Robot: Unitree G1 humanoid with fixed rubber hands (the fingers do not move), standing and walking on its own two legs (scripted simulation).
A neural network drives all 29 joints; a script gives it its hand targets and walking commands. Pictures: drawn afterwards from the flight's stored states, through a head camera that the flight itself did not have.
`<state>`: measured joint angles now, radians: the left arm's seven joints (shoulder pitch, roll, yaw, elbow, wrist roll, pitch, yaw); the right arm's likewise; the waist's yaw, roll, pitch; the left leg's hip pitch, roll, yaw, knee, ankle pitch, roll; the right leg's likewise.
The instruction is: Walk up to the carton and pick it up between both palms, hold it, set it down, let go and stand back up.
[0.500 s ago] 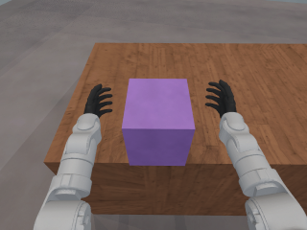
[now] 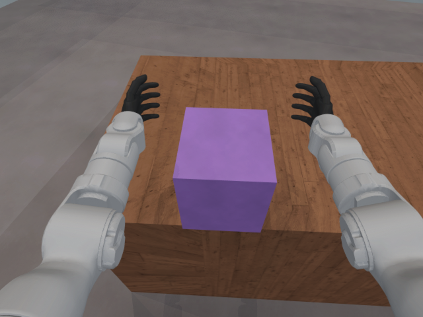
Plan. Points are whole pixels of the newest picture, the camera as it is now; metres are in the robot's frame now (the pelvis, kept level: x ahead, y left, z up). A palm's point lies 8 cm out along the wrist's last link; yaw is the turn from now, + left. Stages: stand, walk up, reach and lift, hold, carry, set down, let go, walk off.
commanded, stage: reach and lift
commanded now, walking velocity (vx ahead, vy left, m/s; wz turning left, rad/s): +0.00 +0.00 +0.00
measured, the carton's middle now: (223, 170) +0.43 +0.01 +0.00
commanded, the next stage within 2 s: none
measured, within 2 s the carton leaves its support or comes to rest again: neither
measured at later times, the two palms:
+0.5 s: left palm (141, 154) +0.43 +0.19 +0.06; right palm (308, 149) +0.44 -0.16 +0.07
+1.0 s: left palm (161, 153) +0.44 +0.15 +0.05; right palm (294, 152) +0.44 -0.14 +0.06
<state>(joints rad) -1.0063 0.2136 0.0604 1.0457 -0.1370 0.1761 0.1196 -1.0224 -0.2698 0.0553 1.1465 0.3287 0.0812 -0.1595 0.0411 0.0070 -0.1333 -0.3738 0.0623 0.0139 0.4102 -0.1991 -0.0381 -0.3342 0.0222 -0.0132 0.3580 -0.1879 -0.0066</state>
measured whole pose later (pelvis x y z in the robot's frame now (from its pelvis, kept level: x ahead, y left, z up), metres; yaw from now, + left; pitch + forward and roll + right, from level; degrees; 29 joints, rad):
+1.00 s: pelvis -0.02 +0.00 -0.02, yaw +0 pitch +23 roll -1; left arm -1.08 0.12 0.16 1.47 -0.04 -0.34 0.12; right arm -1.04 -0.13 -0.12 1.37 0.10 -0.26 -0.10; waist 0.00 -0.01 -0.25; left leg -0.75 0.05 0.01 0.56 -0.21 -0.03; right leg -0.72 0.01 -0.02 0.54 -0.22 0.00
